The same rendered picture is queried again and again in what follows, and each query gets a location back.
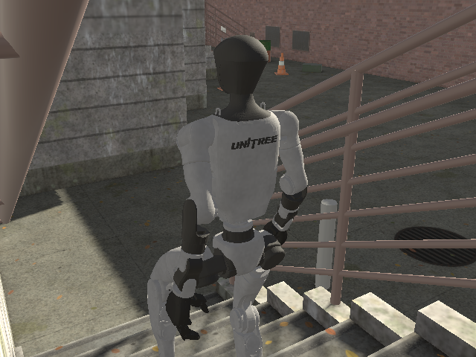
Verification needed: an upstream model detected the robot right upper arm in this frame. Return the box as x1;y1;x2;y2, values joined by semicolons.
269;110;308;195

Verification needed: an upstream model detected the humanoid robot head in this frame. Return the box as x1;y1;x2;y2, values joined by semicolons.
213;35;271;122

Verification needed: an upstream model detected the right robot hand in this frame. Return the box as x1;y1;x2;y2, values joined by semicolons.
263;220;290;245

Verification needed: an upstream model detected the left robot forearm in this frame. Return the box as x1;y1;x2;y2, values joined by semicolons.
172;199;210;298

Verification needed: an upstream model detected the right robot thigh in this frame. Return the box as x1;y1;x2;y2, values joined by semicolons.
230;230;286;334

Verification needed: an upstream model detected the right robot forearm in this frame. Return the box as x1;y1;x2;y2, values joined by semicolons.
272;185;308;231

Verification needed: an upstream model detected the left robot hand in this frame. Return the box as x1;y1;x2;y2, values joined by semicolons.
165;289;209;341

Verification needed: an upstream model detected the robot left upper arm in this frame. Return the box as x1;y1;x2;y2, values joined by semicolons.
176;116;218;225

